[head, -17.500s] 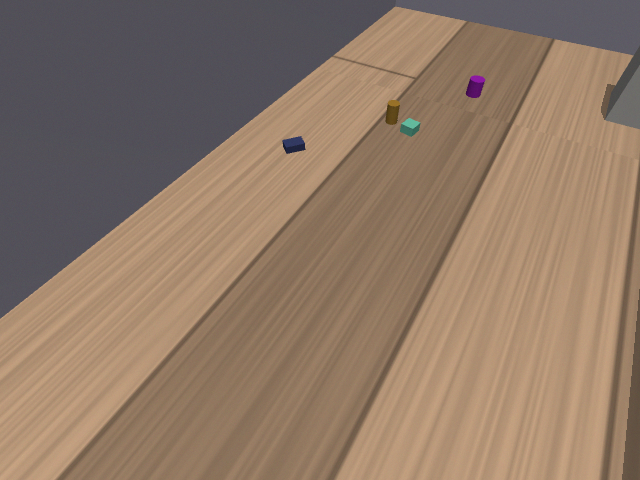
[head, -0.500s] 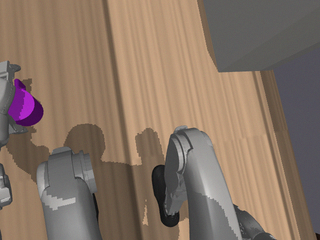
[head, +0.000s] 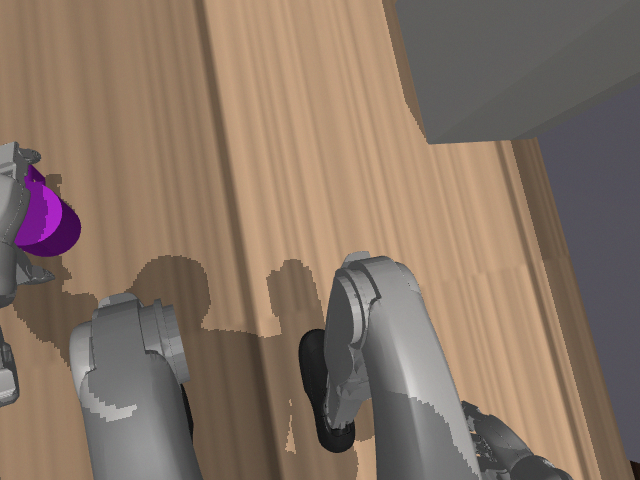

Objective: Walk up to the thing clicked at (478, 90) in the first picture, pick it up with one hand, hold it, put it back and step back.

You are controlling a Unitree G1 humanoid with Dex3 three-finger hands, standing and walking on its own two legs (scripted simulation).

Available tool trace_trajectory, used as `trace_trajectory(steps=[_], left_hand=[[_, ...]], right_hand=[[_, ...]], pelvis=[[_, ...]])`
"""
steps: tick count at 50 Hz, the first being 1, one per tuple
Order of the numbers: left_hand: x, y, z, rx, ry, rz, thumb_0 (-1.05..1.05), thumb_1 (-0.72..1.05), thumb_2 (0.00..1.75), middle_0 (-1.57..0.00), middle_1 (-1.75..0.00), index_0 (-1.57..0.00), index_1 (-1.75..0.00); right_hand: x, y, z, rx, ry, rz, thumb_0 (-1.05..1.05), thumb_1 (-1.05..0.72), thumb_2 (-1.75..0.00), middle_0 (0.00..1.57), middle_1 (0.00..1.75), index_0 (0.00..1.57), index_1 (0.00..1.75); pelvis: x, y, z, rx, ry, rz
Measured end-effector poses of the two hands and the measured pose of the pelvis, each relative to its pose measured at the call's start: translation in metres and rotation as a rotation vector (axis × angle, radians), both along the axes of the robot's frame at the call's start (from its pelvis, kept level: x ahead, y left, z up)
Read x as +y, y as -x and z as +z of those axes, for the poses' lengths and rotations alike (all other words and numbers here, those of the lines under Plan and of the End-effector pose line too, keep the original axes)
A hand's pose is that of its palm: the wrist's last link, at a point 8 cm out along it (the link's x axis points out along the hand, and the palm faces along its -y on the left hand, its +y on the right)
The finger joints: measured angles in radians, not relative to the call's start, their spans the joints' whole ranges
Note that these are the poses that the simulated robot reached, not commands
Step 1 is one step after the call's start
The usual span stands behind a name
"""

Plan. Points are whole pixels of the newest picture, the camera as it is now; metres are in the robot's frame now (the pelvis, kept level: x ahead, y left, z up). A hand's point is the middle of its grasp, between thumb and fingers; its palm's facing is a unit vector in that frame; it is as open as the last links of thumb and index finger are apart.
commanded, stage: rest palm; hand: left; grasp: from above
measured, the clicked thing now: (36, 209) +0.46 +0.31 -0.27
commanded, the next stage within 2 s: close in 0.82 s
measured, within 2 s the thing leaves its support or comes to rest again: neither
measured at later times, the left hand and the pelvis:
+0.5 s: hand (23, 217) +0.44 +0.31 -0.23, palm faces -0.35 -0.26 -0.90, open 14.6 cm; pelvis +0.01 +0.01 -0.02, yaw -2 degrees
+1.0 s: hand (22, 218) +0.44 +0.31 -0.23, palm faces -0.39 -0.23 -0.89, open 14.3 cm; pelvis +0.01 +0.01 -0.02, yaw -3 degrees
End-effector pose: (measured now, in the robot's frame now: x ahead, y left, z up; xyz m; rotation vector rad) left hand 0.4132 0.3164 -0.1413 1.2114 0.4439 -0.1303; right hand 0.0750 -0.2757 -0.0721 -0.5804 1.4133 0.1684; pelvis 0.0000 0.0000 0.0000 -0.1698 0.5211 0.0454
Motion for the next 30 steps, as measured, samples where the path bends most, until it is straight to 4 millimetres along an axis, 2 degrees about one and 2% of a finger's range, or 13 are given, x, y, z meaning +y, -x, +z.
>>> trace_trajectory(steps=[7, 16, 23, 30], left_hand=[[-0.001, -0.012, -0.018, -0.048, -0.065, -0.023, 0.00, -0.59, 0.93, -0.03, -0.88, -0.03, -0.88], [0.007, -0.025, -0.032, -0.008, -0.118, 0.040, 0.00, -0.58, 0.96, -0.04, -0.87, -0.03, -0.88], [0.007, -0.027, -0.034, 0.028, -0.123, 0.027, 0.00, -0.57, 0.97, -0.06, -0.92, -0.04, -0.93], [-0.001, -0.028, -0.032, 0.030, -0.105, 0.007, 0.00, -0.55, 0.98, -0.07, -0.95, -0.05, -0.96]], right_hand=[[-0.001, 0.013, 0.000, 0.044, 0.030, 0.019, 0.00, -0.88, -0.90, 0.20, 0.30, 0.20, 0.29], [0.017, 0.025, -0.009, 0.075, -0.038, -0.009, 0.00, -0.89, -0.90, 0.20, 0.30, 0.20, 0.29], [0.032, 0.027, -0.019, 0.084, -0.103, -0.023, 0.00, -0.89, -0.90, 0.20, 0.30, 0.20, 0.29], [0.030, 0.024, -0.019, 0.063, -0.108, -0.025, 0.00, -0.90, -0.90, 0.20, 0.30, 0.20, 0.29]], pelvis=[[0.002, -0.004, -0.011, -0.007, 0.015, -0.012], [0.006, -0.012, -0.016, 0.009, 0.030, -0.021], [0.006, -0.014, -0.017, 0.010, 0.027, -0.020], [0.006, -0.013, -0.016, 0.002, 0.027, -0.023]])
